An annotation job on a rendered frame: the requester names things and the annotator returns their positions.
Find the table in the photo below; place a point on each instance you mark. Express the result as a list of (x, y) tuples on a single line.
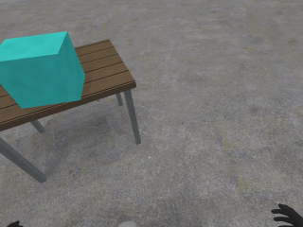
[(105, 75)]

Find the robot right hand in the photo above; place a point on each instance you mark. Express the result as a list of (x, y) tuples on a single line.
[(295, 219)]

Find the carton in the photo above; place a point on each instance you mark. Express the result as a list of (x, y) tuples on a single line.
[(41, 69)]

